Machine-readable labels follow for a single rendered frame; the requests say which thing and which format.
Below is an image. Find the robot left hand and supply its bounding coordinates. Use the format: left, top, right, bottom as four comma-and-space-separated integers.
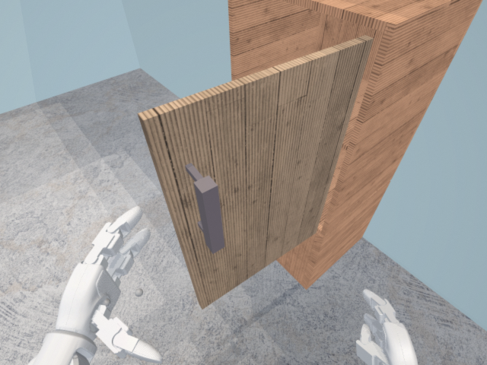
56, 206, 163, 363

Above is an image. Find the robot right hand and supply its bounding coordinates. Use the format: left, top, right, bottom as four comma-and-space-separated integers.
356, 289, 418, 365

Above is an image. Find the cupboard door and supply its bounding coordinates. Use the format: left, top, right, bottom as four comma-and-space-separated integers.
138, 35, 374, 309

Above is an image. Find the robot left forearm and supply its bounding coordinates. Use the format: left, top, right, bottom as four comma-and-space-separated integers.
28, 330, 97, 365

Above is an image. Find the handle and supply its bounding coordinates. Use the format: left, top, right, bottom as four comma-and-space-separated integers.
185, 163, 224, 254

